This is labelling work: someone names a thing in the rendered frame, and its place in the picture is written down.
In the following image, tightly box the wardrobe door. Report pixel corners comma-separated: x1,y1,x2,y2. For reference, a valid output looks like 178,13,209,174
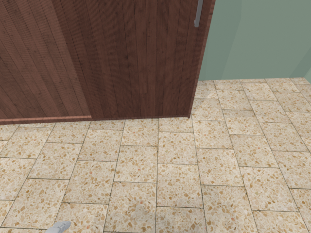
52,0,212,119
0,0,91,119

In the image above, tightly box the left robot hand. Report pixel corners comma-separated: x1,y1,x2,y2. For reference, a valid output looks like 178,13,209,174
45,221,71,233

